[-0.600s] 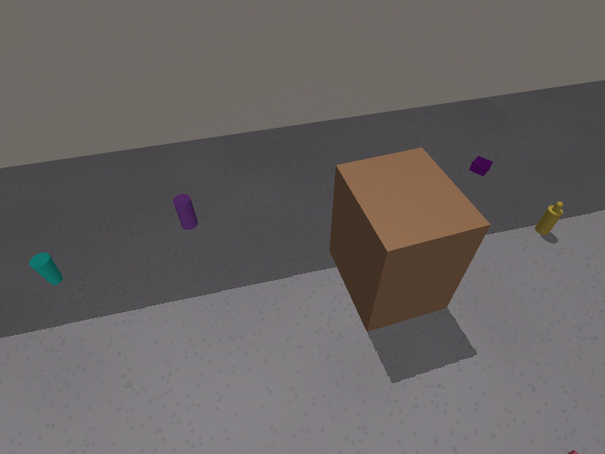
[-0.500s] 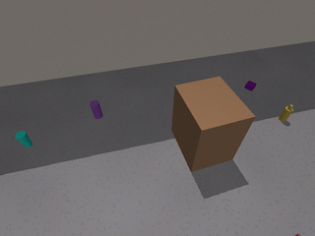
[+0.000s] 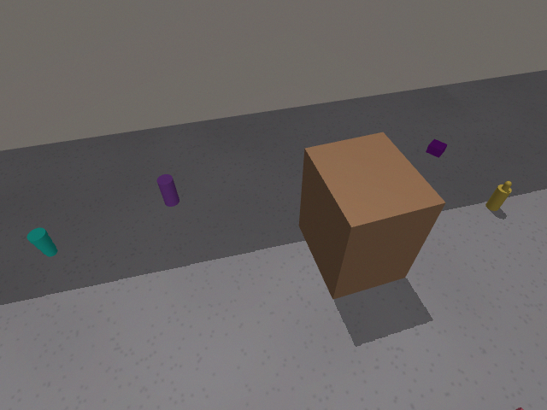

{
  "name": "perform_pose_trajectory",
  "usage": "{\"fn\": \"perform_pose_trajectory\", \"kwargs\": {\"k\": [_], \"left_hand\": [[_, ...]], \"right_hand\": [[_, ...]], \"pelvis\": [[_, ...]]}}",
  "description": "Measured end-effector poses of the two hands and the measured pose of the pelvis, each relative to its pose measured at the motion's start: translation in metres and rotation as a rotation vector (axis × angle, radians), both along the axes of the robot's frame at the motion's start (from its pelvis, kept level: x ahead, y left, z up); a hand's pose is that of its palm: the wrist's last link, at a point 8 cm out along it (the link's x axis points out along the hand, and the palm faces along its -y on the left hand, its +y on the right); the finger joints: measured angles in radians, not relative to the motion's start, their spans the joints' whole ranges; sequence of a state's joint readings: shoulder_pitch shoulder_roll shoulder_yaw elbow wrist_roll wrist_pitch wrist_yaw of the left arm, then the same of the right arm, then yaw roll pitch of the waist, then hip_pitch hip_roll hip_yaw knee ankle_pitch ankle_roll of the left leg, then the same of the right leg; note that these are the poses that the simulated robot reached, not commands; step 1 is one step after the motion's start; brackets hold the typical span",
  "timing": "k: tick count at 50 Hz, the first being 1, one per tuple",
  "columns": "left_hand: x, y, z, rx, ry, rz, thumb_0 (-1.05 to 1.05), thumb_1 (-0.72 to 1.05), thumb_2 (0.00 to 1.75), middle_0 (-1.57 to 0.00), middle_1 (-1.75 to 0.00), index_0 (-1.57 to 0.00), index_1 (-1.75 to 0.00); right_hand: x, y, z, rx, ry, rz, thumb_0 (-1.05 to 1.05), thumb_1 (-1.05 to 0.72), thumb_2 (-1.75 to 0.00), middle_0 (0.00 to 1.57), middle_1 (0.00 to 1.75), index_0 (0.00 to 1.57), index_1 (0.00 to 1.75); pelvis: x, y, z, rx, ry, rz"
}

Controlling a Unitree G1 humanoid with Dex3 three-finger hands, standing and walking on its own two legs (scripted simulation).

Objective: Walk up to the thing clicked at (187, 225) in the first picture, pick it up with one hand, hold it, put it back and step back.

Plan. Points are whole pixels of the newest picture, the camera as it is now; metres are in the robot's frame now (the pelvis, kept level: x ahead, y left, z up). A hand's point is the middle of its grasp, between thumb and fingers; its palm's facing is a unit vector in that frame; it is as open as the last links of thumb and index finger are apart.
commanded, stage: stand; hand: left
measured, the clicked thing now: (168, 190) +1.23 +0.51 -0.71
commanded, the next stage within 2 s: walk up in 0.52 s
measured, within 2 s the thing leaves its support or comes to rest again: neither
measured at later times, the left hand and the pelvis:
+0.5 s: hand out of the picture +0.08 +0.25 -0.16, palm faces -0.03 -0.94 -0.34, open 7.4 cm; pelvis +0.00 +0.00 +0.00, yaw +0 degrees
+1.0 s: hand out of the picture +0.14 +0.41 -0.18, palm faces +0.10 -0.93 -0.36, open 7.4 cm; pelvis +0.12 +0.12 -0.03, yaw +10 degrees
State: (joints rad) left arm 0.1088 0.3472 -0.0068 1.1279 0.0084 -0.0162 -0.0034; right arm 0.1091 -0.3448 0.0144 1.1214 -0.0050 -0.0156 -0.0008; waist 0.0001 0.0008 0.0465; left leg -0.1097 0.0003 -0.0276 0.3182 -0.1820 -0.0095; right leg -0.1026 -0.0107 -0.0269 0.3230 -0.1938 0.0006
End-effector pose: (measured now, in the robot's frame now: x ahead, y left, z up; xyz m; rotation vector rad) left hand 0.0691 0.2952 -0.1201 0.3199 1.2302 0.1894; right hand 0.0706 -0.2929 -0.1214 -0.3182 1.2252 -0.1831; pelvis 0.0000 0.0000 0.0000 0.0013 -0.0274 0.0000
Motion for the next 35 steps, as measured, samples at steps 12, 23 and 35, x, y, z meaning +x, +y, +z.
{"fn": "perform_pose_trajectory", "kwargs": {"k": [12, 23, 35], "left_hand": [[0.002, 0.0, 0.0, 0.001, 0.0, 0.002, 0.0, 0.9, 0.9, -0.21, -0.3, -0.2, -0.3], [0.005, -0.001, 0.0, -0.001, -0.007, -0.004, 0.0, 0.9, 0.9, -0.21, -0.3, -0.2, -0.3], [-0.015, 0.046, 0.008, 0.035, -0.092, 0.092, 0.0, 0.9, 0.9, -0.21, -0.3, -0.21, -0.3]], "right_hand": [[0.001, -0.002, 0.0, -0.003, 0.003, -0.003, 0.01, -0.9, -0.9, 0.2, 0.3, 0.2, 0.3], [0.002, -0.002, 0.002, -0.006, -0.003, -0.005, 0.01, -0.9, -0.9, 0.2, 0.3, 0.2, 0.3], [0.033, -0.004, 0.011, -0.027, 0.016, 0.09, 0.01, -0.9, -0.9, 0.2, 0.3, 0.2, 0.3]], "pelvis": [[0.003, -0.001, 0.0, 0.0, 0.0, -0.001], [0.003, 0.0, 0.0, -0.002, -0.002, -0.002], [0.022, 0.02, -0.006, -0.018, 0.001, 0.075]]}}
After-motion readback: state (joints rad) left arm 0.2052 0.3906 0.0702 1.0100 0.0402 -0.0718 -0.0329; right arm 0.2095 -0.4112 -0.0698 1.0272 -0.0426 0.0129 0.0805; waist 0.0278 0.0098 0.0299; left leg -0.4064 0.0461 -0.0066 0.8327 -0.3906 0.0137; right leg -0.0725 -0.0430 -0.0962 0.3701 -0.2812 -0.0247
